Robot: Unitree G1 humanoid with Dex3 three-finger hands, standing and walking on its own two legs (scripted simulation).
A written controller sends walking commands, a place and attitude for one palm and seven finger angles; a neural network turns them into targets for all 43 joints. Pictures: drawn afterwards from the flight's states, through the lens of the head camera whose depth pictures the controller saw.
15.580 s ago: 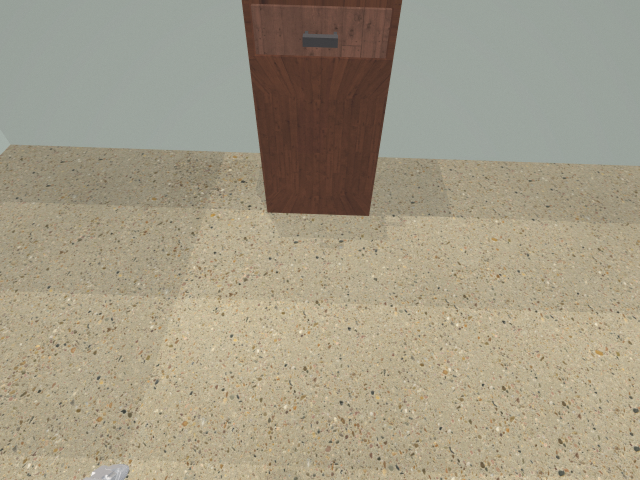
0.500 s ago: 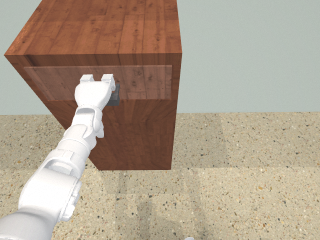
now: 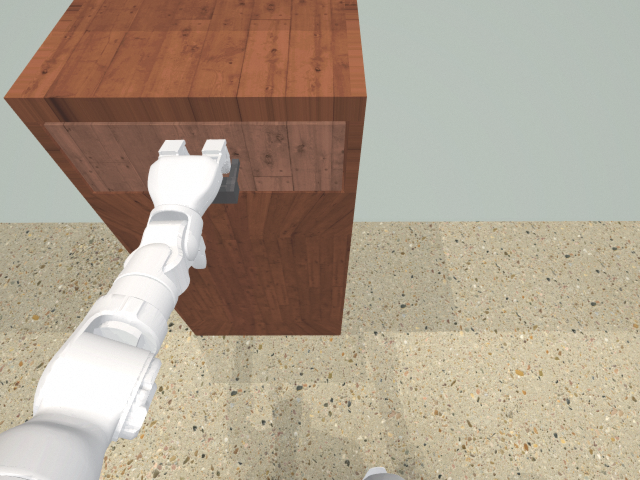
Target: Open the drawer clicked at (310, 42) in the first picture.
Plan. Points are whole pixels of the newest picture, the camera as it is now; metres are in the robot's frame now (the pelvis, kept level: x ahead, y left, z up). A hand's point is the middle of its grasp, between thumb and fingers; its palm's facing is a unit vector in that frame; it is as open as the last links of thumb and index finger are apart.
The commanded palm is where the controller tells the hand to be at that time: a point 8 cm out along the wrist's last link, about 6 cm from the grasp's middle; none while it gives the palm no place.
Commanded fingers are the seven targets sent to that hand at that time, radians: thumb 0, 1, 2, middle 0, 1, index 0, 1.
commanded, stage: lower the fingers behind the handle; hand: left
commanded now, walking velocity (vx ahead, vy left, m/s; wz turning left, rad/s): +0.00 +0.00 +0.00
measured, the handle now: (203, 178) +0.53 +0.16 +0.04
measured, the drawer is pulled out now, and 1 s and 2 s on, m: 0.00 0.00 0.00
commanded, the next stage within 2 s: lift the fingers back up to retry in 0.08 s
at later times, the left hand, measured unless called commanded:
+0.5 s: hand (193, 199) +0.47 +0.16 +0.05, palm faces +0.01 -0.04 -1.00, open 14.0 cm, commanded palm +0.45 +0.17 +0.12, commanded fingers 0.00 -0.50 0.30 -0.30 -1.20 -0.30 -1.20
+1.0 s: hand (179, 187) +0.45 +0.16 +0.10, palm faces +0.00 -0.01 -1.00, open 13.8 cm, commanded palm +0.44 +0.17 +0.16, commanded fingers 0.00 -0.50 0.30 -0.30 -1.20 -0.30 -1.20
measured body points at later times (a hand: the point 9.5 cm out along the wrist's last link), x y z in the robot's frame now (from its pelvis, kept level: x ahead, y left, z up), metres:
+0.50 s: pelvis +0.00 +0.01 +0.01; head +0.08 -0.01 +0.45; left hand +0.47 +0.16 +0.10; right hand +0.04 -0.26 -0.13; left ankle -0.03 +0.11 -0.71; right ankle +0.01 -0.10 -0.71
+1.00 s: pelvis +0.00 +0.00 +0.02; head +0.05 -0.02 +0.47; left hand +0.45 +0.16 +0.15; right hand +0.13 -0.25 -0.11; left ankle -0.03 +0.11 -0.71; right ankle +0.01 -0.10 -0.71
